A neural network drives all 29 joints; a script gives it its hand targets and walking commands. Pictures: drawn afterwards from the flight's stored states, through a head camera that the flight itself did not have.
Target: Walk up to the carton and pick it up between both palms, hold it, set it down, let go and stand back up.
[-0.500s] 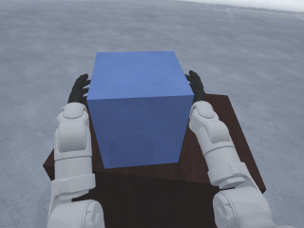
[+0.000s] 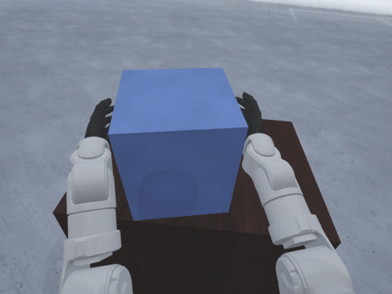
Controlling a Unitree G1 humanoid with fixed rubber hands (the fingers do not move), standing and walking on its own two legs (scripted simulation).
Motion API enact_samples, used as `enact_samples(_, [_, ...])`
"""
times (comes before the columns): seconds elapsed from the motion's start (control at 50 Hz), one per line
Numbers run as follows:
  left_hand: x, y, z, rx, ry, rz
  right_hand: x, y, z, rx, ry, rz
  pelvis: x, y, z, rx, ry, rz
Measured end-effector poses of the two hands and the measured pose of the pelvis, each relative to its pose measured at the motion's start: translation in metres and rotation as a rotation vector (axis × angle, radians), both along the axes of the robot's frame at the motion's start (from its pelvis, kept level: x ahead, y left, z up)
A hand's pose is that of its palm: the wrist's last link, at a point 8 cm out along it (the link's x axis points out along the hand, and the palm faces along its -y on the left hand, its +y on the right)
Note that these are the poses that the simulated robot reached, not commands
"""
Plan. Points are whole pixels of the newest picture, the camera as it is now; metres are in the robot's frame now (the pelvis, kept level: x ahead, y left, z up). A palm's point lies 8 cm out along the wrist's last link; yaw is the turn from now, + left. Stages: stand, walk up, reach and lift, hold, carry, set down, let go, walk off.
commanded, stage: hold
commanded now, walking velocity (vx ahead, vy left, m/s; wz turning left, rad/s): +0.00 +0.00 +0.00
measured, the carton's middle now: (177, 144) +0.38 +0.00 +0.16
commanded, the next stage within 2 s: set down in 1.38 s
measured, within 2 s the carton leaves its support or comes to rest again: neither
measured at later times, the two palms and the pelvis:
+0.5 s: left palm (96, 136) +0.36 +0.15 +0.21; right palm (252, 133) +0.35 -0.14 +0.20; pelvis -0.01 +0.01 +0.00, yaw +0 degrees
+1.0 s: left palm (101, 139) +0.36 +0.15 +0.20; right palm (254, 132) +0.36 -0.15 +0.20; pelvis +0.00 -0.01 +0.00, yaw +1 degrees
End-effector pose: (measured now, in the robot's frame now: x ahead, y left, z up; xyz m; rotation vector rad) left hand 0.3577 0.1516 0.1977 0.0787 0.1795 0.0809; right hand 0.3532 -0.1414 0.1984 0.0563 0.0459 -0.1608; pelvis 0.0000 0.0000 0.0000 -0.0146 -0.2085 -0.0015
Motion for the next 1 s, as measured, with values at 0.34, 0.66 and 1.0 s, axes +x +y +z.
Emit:
enact_samples(0.34, [-0.002, 0.008, 0.000, 0.019, 0.012, 0.005, -0.002, 0.008, -0.006, 0.010, 0.005, 0.003, -0.012, 0.008, 0.000, 0.002, 0.011, -0.001])
enact_samples(0.66, [0.008, -0.009, 0.011, 0.019, 0.011, 0.013, 0.008, -0.008, 0.004, 0.019, -0.004, 0.008, -0.001, 0.002, -0.001, 0.003, 0.016, -0.012])
enact_samples(1.0, [0.001, -0.006, 0.002, 0.012, 0.002, 0.019, 0.003, -0.006, -0.001, 0.026, -0.002, 0.012, 0.002, -0.008, -0.001, 0.001, 0.003, 0.011])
